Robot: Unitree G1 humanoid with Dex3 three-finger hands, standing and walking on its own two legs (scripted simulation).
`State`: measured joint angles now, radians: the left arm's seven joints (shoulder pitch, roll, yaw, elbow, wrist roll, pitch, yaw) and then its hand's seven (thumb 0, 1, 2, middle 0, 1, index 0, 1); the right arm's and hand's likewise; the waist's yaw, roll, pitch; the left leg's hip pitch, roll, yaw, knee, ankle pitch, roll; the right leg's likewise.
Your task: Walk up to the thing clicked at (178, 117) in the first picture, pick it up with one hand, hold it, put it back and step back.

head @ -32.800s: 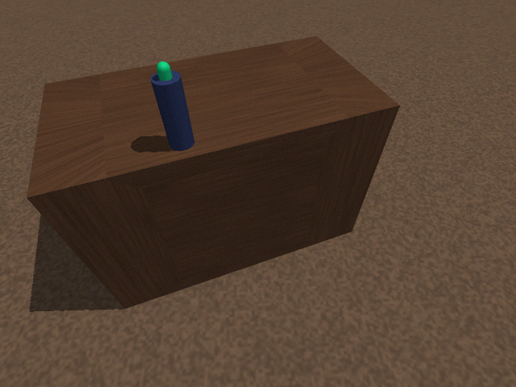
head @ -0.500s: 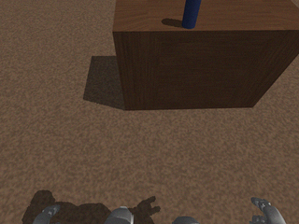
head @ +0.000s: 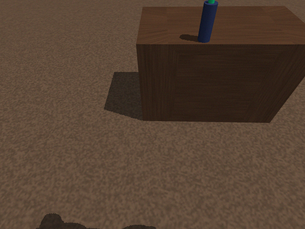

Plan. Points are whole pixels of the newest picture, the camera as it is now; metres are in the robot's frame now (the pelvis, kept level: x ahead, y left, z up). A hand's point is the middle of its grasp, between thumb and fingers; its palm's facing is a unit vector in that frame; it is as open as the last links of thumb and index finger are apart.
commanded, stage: step back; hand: right
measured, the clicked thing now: (207, 19) +1.09 -0.24 +0.06
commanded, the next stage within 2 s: stand in 0.72 s
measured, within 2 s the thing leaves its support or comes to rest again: neither
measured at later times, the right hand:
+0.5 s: hand out of the picture +0.14 -0.27 -0.15, palm faces -0.02 +0.94 -0.35, open 7.4 cm
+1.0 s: hand (247, 223) +0.17 -0.24 -0.13, palm faces +0.01 +0.94 -0.33, open 7.4 cm
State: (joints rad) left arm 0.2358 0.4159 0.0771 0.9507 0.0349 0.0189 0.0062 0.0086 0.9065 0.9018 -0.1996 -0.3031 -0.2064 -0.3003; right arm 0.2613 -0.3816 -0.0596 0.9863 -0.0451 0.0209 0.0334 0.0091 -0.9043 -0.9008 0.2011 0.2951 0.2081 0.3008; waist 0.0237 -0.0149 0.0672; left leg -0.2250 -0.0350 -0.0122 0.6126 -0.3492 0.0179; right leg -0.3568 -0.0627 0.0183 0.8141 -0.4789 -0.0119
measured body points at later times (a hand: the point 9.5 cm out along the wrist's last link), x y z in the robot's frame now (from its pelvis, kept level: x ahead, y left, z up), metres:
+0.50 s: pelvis +0.06 +0.00 +0.00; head +0.08 -0.02 +0.45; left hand +0.15 +0.30 -0.11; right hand +0.14 -0.31 -0.13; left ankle +0.08 +0.14 -0.72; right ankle +0.06 -0.13 -0.72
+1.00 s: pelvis +0.07 +0.01 +0.02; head +0.09 +0.01 +0.47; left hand +0.17 +0.30 -0.11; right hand +0.17 -0.29 -0.11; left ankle +0.08 +0.14 -0.72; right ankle +0.06 -0.13 -0.72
